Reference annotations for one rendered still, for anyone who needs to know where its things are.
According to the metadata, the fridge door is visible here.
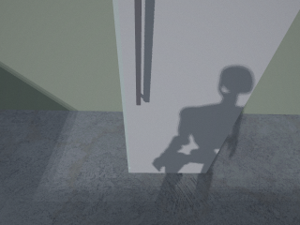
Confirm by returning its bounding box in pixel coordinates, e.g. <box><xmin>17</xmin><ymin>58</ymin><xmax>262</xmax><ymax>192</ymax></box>
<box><xmin>118</xmin><ymin>0</ymin><xmax>300</xmax><ymax>173</ymax></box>

